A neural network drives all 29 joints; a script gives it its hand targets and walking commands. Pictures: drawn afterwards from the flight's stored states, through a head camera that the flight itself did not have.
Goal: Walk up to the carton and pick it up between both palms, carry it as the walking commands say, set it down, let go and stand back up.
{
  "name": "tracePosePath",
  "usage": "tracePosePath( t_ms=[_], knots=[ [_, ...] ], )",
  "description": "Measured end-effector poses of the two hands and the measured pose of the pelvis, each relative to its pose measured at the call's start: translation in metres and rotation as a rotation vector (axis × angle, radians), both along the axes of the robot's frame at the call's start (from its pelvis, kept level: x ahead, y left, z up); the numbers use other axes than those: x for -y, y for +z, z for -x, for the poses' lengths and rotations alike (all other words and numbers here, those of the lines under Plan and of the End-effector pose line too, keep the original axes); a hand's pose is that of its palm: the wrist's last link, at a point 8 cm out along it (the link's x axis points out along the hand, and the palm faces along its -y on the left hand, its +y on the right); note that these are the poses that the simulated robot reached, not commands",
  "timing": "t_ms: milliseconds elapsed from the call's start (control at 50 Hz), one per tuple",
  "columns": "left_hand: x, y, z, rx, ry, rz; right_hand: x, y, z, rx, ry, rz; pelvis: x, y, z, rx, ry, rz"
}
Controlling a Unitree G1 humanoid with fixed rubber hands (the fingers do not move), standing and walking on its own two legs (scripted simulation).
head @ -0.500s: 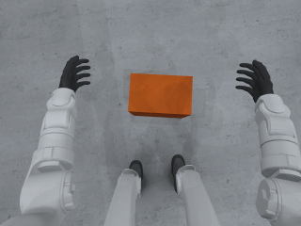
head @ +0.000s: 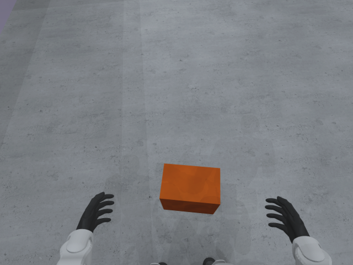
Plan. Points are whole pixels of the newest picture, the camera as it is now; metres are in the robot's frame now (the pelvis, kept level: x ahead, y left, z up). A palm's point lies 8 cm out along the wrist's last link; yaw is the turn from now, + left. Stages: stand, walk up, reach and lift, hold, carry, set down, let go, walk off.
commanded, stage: let go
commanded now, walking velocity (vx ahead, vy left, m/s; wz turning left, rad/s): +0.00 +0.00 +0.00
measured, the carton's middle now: (189, 190) +0.45 -0.02 -0.64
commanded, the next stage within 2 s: stand in 0.62 s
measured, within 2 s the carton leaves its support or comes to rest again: neither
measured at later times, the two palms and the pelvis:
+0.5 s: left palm (79, 244) +0.18 +0.24 -0.05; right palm (301, 239) +0.19 -0.23 -0.05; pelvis +0.02 +0.00 +0.01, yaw +0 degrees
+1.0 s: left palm (69, 264) +0.14 +0.27 -0.10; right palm out of the picture +0.14 -0.27 -0.10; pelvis +0.07 +0.00 +0.00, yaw +0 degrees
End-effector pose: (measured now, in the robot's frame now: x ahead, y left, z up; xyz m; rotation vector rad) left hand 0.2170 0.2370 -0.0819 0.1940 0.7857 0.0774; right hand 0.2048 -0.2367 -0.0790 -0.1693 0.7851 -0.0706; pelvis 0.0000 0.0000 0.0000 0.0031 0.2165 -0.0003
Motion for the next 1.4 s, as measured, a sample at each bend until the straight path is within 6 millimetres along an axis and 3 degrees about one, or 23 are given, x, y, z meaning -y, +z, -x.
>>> tracePosePath(
  t_ms=[120,220,460,620,780,900,1140,1400],
  knots=[
    [0.003,0.018,0.033,-0.002,-0.017,0.002,-0.001,0.018,0.027,-0.001,0.006,0.004,-0.001,0.010,-0.007,0.149,-0.001,0.004],
    [0.004,0.024,0.045,-0.008,-0.018,0.008,-0.003,0.024,0.034,-0.011,0.025,0.007,-0.001,0.011,-0.011,0.248,0.001,0.006],
    [0.002,0.030,0.039,-0.001,0.010,0.025,-0.005,0.026,0.016,-0.019,0.035,0.024,0.000,0.010,-0.021,0.335,0.009,0.007],
    [-0.001,0.030,0.031,0.013,0.020,0.002,-0.007,0.022,0.016,-0.042,0.011,0.031,-0.001,0.008,-0.027,0.325,0.003,0.009],
    [-0.028,0.004,0.059,-0.097,0.035,-0.111,0.021,0.000,0.043,-0.075,-0.025,0.129,-0.002,0.007,-0.044,0.196,-0.003,0.011],
    [-0.035,-0.011,0.072,-0.186,0.065,-0.111,0.031,-0.014,0.060,-0.174,-0.055,0.140,-0.002,0.005,-0.060,0.159,-0.002,0.010],
    [-0.030,-0.032,0.083,-0.303,0.093,-0.095,0.026,-0.034,0.073,-0.299,-0.086,0.129,-0.003,0.000,-0.078,0.155,-0.002,0.009],
    [-0.023,-0.046,0.129,-0.472,0.121,-0.080,0.017,-0.050,0.119,-0.473,-0.115,0.108,-0.004,0.001,-0.074,0.189,-0.004,0.007]
  ],
)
